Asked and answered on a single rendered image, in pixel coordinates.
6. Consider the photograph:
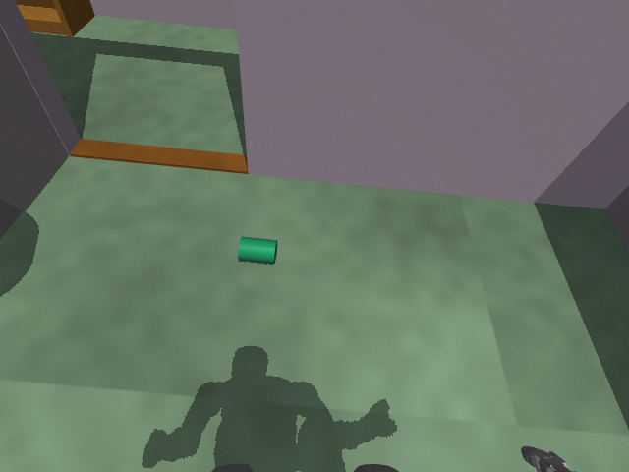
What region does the can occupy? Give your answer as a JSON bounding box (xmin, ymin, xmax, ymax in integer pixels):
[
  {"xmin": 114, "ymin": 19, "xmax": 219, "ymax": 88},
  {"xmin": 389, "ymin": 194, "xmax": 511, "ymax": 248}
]
[{"xmin": 238, "ymin": 237, "xmax": 277, "ymax": 264}]

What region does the bookshelf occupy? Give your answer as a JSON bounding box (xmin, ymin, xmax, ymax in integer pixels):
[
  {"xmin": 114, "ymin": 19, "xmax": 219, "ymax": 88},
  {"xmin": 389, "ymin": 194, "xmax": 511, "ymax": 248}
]
[{"xmin": 15, "ymin": 0, "xmax": 94, "ymax": 37}]

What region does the right robot hand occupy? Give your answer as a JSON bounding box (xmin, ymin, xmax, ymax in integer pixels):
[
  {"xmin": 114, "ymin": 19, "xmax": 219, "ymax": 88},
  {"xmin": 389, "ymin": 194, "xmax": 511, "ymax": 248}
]
[{"xmin": 521, "ymin": 446, "xmax": 576, "ymax": 472}]

